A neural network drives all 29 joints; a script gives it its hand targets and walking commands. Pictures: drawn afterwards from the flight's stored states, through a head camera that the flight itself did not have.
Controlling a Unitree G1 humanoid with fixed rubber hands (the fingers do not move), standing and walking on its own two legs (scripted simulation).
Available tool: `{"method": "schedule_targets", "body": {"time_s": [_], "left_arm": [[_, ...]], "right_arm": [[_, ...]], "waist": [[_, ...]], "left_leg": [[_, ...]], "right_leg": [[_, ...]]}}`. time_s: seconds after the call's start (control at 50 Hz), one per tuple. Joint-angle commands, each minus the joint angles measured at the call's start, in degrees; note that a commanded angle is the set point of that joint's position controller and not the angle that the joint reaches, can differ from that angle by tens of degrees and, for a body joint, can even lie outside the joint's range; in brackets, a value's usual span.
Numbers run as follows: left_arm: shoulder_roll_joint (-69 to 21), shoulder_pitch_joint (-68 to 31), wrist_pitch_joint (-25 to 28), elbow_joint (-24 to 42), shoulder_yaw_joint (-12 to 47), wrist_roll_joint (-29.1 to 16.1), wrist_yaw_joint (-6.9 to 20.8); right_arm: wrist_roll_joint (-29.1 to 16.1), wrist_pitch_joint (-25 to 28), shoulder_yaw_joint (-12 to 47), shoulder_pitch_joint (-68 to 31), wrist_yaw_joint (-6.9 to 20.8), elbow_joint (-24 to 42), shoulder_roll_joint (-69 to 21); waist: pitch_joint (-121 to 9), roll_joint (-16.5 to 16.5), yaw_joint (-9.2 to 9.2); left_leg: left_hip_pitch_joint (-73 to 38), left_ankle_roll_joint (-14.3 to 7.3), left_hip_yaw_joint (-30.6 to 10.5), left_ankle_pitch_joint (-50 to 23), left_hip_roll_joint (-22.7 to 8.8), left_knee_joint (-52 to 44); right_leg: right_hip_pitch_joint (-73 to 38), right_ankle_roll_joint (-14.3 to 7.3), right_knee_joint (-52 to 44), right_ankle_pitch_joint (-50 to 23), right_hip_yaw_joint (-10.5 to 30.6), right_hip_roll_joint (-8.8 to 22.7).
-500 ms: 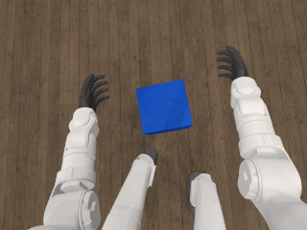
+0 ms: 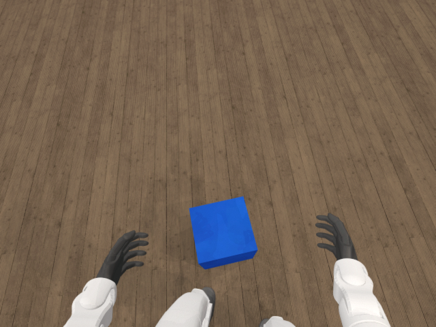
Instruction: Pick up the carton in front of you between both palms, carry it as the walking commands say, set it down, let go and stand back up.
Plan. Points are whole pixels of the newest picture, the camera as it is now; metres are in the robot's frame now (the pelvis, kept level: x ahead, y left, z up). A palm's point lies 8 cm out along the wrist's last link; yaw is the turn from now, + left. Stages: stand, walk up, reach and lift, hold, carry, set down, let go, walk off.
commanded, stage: let go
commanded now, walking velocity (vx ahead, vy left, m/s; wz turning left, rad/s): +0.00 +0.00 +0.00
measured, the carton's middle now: (223, 235) +0.37 +0.07 -0.63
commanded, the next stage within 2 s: stand in 0.72 s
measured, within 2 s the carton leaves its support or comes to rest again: neither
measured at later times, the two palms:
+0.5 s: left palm (127, 264) +0.18 +0.20 -0.05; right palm (405, 314) +0.18 -0.27 -0.05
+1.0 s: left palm (91, 294) +0.13 +0.27 -0.09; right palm out of the picture +0.12 -0.28 -0.06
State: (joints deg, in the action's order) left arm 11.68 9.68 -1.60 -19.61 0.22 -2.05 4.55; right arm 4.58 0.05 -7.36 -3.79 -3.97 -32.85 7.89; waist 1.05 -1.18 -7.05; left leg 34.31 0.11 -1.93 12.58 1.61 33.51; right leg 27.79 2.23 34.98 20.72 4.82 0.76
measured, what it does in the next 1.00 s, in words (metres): stands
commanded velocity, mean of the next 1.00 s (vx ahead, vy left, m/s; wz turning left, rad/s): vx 0.00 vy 0.00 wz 0.00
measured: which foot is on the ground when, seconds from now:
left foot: down 0.00-1.00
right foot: down 0.00-1.00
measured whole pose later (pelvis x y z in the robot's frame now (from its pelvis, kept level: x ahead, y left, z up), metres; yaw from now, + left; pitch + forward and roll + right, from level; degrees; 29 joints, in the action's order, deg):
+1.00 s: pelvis +0.00 +0.00 +0.01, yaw +0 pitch -2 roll -1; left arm 17.6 14.8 -0.6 -37.0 -3.8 1.6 -0.8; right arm 1.9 0.4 -5.4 12.0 -1.0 -40.9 15.4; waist 2.0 3.9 0.9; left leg 15.3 -0.6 -2.4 14.9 1.2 32.1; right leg 6.4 2.5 28.4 20.2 3.8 0.7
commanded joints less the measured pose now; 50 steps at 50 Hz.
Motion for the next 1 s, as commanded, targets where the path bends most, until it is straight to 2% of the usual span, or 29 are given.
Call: {"method": "schedule_targets", "body": {"time_s": [0.0,0.12,0.2,0.28,0.34,0.36,0.38,0.44,0.56,0.7,0.72,0.74,0.78,0.82,0.84,0.88,0.98], "left_arm": [[4.8,0.8,0.8,5.5,-1.2,-0.1,-0.4],[5.8,2.9,0.8,2.4,-3.0,0.4,-0.7],[6.3,4.8,0.5,0.6,-4.1,1.1,-1.0],[7.0,4.9,-0.4,-0.4,-4.8,1.9,-1.0],[7.2,4.1,-1.4,-0.6,-5.1,2.4,-0.9],[8.2,3.0,-4.1,2.5,-5.9,3.4,-2.3],[8.0,4.0,-4.9,0.9,-5.2,3.4,-2.9],[7.9,3.3,-5.8,0.7,-4.8,3.3,-3.5],[7.4,1.5,-8.0,2.3,-4.1,2.9,-3.8],[6.9,0.3,-10.0,4.4,-4.0,2.9,-3.5],[10.1,-0.8,-5.3,-5.5,-4.6,2.3,-4.4],[9.9,0.9,-3.0,-6.0,-5.0,2.7,-4.7],[9.6,0.8,-0.3,-7.7,-5.3,3.5,-4.8],[9.7,1.5,0.7,-9.2,-5.4,3.8,-4.9],[9.8,1.8,1.0,-9.9,-5.4,3.8,-4.9],[10.2,2.7,1.5,-11.3,-5.5,3.8,-5.1],[11.5,4.0,2.5,-13.9,-5.2,3.6,-5.8]], "right_arm": [[-0.4,1.1,-0.4,2.2,1.1,5.6,4.6],[-1.6,0.7,1.5,9.5,3.2,7.4,5.6],[-3.2,-0.1,3.2,13.2,4.9,9.8,6.7],[-4.5,-1.4,4.5,14.6,6.3,12.1,7.4],[-5.1,-2.4,5.0,14.6,6.9,13.2,7.7],[-5.6,-0.8,5.2,16.9,6.0,10.6,6.6],[-5.7,-0.6,5.5,16.4,5.5,10.9,6.7],[-6.2,-0.8,5.6,14.3,5.2,10.8,7.3],[-5.0,-2.6,4.1,14.7,5.1,9.5,8.4],[-4.2,-4.2,3.6,13.8,6.2,9.8,8.4],[-2.3,-2.6,1.7,14.6,4.3,0.8,14.1],[-1.9,-1.6,0.9,15.6,3.6,0.9,14.9],[-2.0,0.0,0.9,14.4,3.1,-0.4,13.9],[-2.5,0.6,0.7,12.9,3.0,-1.0,14.1],[-2.5,0.8,0.6,12.2,3.0,-1.3,14.2],[-2.6,1.1,0.4,11.9,3.0,-2.2,14.3],[-2.8,1.5,0.2,13.3,2.7,-4.8,15.0]], "waist": [[-15.6,0.7,2.69],[-12.2,2.7,5.12],[-10.1,3.3,5.78],[-7.1,3.8,5.68],[-4.4,4.0,5.66],[-7.5,3.4,5.82],[-6.6,4.8,5.78],[-4.2,4.8,5.22],[-0.5,4.1,6.72],[0.5,2.0,7.48],[-1.7,8.5,8.10],[-2.0,7.6,7.95],[-0.5,3.9,8.40],[-0.1,-0.7,7.94],[0.1,-1.8,7.66],[0.1,-2.2,7.38],[-1.0,-1.5,7.97]], "left_leg": [[-31.4,3.1,0.6,-22.2,0.8,-3.1],[-34.1,2.7,1.7,-25.7,1.8,-5.8],[-34.7,2.3,2.1,-25.8,2.4,-7.9],[-33.5,1.8,2.9,-21.9,3.1,-9.2],[-33.7,1.5,3.4,-18.6,3.4,-9.6],[-31.4,1.9,4.0,-17.5,4.6,-7.7],[-30.6,1.7,3.7,-16.2,4.8,-7.6],[-29.8,1.5,3.7,-14.0,4.7,-7.2],[-33.4,1.7,3.5,-11.6,4.4,-7.4],[-35.7,1.8,2.1,-8.2,3.8,-7.5],[-27.7,0.4,1.3,-8.8,-1.8,-5.2],[-26.3,-0.5,0.1,-6.7,-1.8,-5.2],[-23.4,-0.7,-1.3,-1.2,-2.4,-6.9],[-20.2,-0.8,-3.3,4.1,-3.3,-9.6],[-19.0,-0.9,-4.0,5.1,-3.6,-10.4],[-18.7,-1.1,-4.4,4.2,-3.8,-10.7],[-22.5,-1.4,-4.2,-3.8,-4.0,-8.5]], "right_leg": [[2.0,-1.7,-8.3,-8.2,-5.7,-4.7],[-7.9,-0.2,-12.3,-19.9,-4.8,-3.5],[-12.7,0.3,-14.0,-26.5,-4.1,-2.9],[-15.5,0.6,-14.9,-28.9,-3.3,-2.4],[-15.3,0.7,-15.6,-27.3,-2.9,-2.2],[-18.0,1.0,-13.1,-34.9,-2.9,-1.3],[-17.4,1.5,-12.2,-37.3,-2.6,-1.3],[-14.9,1.5,-12.4,-32.5,-2.7,-1.6],[-11.6,0.2,-14.7,-21.5,-4.0,-2.5],[-11.4,-1.5,-15.0,-13.4,-4.6,-2.9],[-13.6,0.1,-13.1,-9.5,-5.5,-0.7],[-15.3,-0.2,-12.7,-7.4,-4.1,-0.4],[-14.7,-0.3,-12.5,-3.3,-3.0,-0.3],[-16.3,-0.4,-10.6,-3.3,-3.0,-0.7],[-17.3,-0.4,-10.0,-4.2,-2.9,-0.7],[-18.2,-0.4,-9.7,-5.8,-2.5,-0.5],[-17.6,-0.4,-10.5,-8.1,-1.5,0.3]]}}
